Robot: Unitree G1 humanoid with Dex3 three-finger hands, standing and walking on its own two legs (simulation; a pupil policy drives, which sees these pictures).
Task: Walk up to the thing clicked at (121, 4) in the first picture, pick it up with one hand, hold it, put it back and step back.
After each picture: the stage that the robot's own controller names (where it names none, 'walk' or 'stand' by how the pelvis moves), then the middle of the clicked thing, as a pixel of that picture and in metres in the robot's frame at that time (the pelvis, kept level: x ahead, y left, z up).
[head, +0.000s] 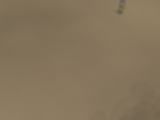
stand; (121, 5) +2.08 -0.56 -0.66
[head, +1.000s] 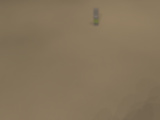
walk; (96, 17) +1.99 -0.05 -0.62
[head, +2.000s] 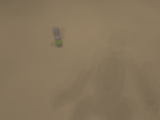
walk; (57, 37) +1.34 +0.35 -0.65
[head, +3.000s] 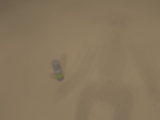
walk; (58, 70) +0.90 +0.32 -0.65
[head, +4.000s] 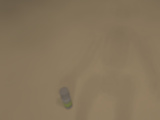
walk; (66, 98) +0.60 +0.22 -0.64
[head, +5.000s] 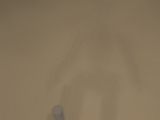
stand; (59, 117) +0.45 +0.18 -0.63
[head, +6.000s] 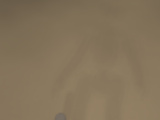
stand; out of the picture +0.43 +0.15 -0.65
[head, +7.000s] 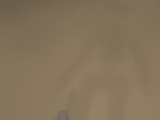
stand; out of the picture +0.42 +0.14 -0.65
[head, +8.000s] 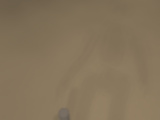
stand; (65, 119) +0.44 +0.14 -0.65
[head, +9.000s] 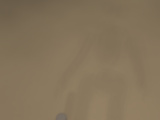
stand; out of the picture +0.43 +0.16 -0.66
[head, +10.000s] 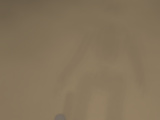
stand; out of the picture +0.41 +0.17 -0.66
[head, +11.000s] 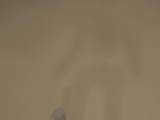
go down; (60, 119) +0.42 +0.17 -0.65
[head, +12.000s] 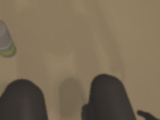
go down; (2, 42) +0.47 +0.26 -0.25
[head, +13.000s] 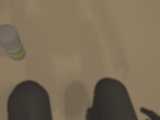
close in; (13, 45) +0.47 +0.26 -0.26
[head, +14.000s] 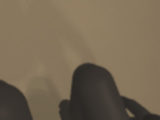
close in; out of the picture +0.44 +0.31 -0.16
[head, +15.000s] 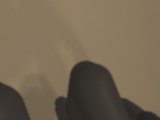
lift; out of the picture +0.43 +0.32 -0.16
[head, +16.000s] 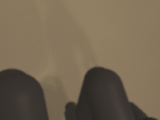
lift; out of the picture +0.34 +0.27 -0.14
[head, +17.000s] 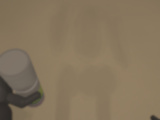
lift; (26, 84) +0.32 +0.18 +0.05
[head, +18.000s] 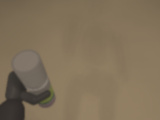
hold; (38, 83) +0.32 +0.15 +0.06
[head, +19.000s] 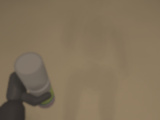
hold; (39, 85) +0.32 +0.15 +0.04
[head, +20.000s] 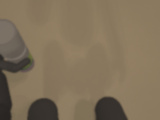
crouch; (16, 51) +0.42 +0.21 -0.03
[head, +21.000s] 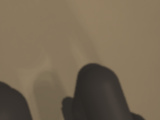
lower; out of the picture +0.43 +0.32 -0.16
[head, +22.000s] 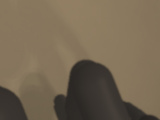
lower; out of the picture +0.43 +0.33 -0.16
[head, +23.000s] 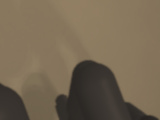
lower; out of the picture +0.43 +0.32 -0.16
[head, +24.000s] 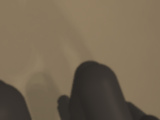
lower; out of the picture +0.41 +0.32 -0.16
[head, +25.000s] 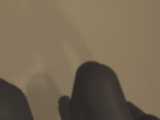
rest; out of the picture +0.41 +0.31 -0.17
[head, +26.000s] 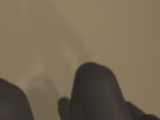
withdraw; out of the picture +0.42 +0.29 -0.17
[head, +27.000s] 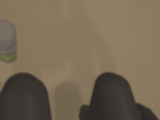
stand; (6, 45) +0.44 +0.26 -0.20
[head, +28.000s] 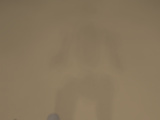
stand; out of the picture +0.38 +0.16 -0.57
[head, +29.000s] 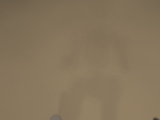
stand; out of the picture +0.40 +0.18 -0.60
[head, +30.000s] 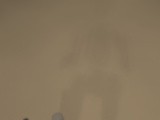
stand; out of the picture +0.40 +0.17 -0.60
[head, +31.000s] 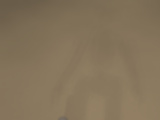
walk; out of the picture +0.42 +0.16 -0.65
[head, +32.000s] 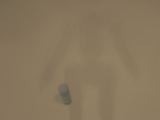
walk; (65, 95) +0.54 +0.17 -0.63
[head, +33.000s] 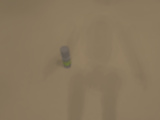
walk; (66, 58) +0.84 +0.16 -0.63
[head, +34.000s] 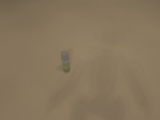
stand; (65, 62) +1.04 +0.20 -0.64
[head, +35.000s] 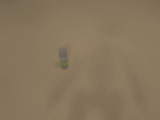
stand; (63, 59) +1.03 +0.20 -0.66
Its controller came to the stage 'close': yes
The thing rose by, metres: 0.68
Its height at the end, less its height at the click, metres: +0.00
